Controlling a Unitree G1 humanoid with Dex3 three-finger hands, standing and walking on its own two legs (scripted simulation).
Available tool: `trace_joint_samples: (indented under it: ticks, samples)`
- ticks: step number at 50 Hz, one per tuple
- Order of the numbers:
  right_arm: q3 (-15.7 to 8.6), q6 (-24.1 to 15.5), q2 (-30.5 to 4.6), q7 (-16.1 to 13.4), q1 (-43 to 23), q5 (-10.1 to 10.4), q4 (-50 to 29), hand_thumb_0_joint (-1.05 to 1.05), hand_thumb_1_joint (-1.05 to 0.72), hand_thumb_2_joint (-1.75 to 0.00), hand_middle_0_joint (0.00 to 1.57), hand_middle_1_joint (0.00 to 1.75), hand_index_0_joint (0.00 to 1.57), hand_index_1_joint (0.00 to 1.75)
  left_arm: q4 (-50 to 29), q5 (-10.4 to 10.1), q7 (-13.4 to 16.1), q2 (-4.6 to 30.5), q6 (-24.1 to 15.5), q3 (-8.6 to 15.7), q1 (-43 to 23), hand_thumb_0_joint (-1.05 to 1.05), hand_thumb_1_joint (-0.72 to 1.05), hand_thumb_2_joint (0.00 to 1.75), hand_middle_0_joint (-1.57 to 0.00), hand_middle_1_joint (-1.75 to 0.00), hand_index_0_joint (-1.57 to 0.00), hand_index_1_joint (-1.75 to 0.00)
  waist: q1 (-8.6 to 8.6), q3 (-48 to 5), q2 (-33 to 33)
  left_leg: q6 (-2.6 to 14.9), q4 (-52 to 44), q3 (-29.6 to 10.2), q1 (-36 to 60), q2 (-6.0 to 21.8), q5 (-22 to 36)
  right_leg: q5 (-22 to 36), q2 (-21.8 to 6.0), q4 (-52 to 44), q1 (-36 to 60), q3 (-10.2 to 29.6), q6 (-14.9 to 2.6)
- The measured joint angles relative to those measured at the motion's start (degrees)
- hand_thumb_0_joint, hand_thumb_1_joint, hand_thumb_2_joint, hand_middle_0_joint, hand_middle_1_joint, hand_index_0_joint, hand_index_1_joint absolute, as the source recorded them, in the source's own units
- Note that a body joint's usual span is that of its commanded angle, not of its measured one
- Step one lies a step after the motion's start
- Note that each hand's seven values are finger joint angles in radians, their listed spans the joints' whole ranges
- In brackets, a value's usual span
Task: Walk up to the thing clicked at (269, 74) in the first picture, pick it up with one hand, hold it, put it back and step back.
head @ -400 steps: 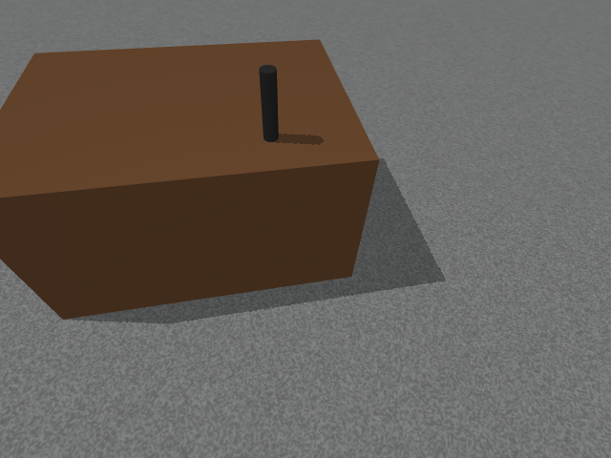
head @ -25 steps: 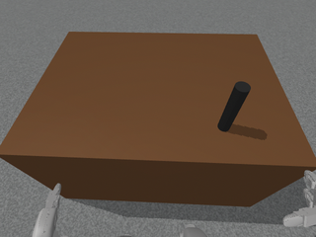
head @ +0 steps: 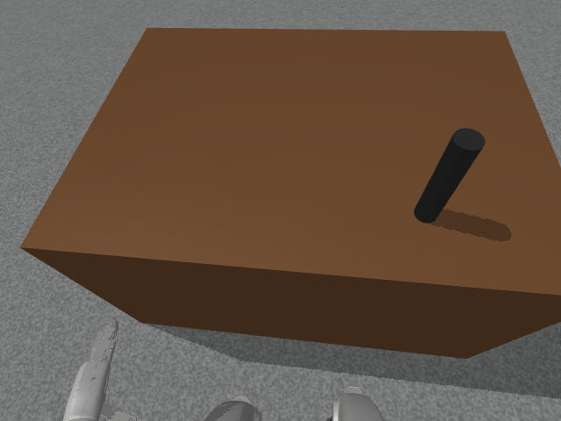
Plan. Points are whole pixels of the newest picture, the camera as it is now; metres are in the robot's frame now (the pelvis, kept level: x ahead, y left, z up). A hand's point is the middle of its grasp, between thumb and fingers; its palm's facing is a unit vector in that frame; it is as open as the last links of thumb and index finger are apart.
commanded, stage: go down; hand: right
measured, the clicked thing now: (443, 182) +0.50 -0.24 -0.02
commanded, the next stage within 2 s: approach in 1.08 s
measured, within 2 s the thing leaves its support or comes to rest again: neither
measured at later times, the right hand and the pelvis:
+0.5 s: hand out of the picture +0.36 -0.41 +0.03, palm faces +0.26 +0.96 -0.10, open 17.4 cm; pelvis +0.00 -0.01 +0.00, yaw +0 degrees
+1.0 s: hand out of the picture +0.38 -0.42 +0.05, palm faces +0.28 +0.96 -0.07, open 17.5 cm; pelvis +0.00 -0.02 +0.00, yaw +0 degrees
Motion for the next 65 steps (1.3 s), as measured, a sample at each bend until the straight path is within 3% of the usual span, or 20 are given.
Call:
trace_joint_samples:
  ticks: [11,43,52,65]
  samples:
    - [-1.1,-2.3,-2.6,1.9,-3.9,0.1,3.9,-0.01,0.48,-0.05,0.05,0.05,0.05,0.05,0.0,0.2,-0.7,-0.4,0.9,-0.6,-0.6,-0.01,-0.53,0.06,-0.07,-0.06,-0.06,-0.05,0.80,-1.0,0.0,-0.46,-0.8,0.1,-0.5,-0.2,0.2,-0.6,-0.2,0.7,-1.2,0.1,-0.44]
    - [-3.0,-5.9,-6.6,2.5,-11.1,0.2,9.5,-0.01,0.55,-0.04,0.05,0.05,0.05,0.05,-1.1,0.2,-1.8,-0.8,2.1,-1.4,-1.2,-0.01,-0.52,0.06,-0.06,-0.06,-0.06,-0.05,2.36,-1.4,0.2,-1.09,-0.9,0.4,-2.5,-0.3,0.7,-0.8,-0.2,2.0,-3.9,0.5,-1.09]
    - [-3.5,-6.5,-8.0,2.5,-13.2,-0.6,10.5,-0.01,0.56,-0.04,0.05,0.05,0.05,0.05,-1.1,0.4,-2.0,-0.7,2.1,-1.1,-1.3,-0.01,-0.52,0.06,-0.06,-0.06,-0.06,-0.05,2.73,-1.6,0.5,-1.07,-0.4,0.6,-3.5,-0.4,0.7,-0.7,-0.2,2.5,-5.1,0.8,-1.05]
    - [-3.7,-7.8,-8.8,2.9,-15.7,0.5,11.0,-0.01,0.57,-0.04,0.04,0.05,0.05,0.05,-0.8,0.5,-1.6,-0.9,2.1,-2.1,-1.7,-0.01,-0.54,0.06,-0.06,-0.05,-0.05,-0.05,3.06,-1.9,0.4,-1.11,-0.4,0.6,-4.4,-0.5,0.8,-0.7,-0.3,2.7,-6.1,0.9,-1.09]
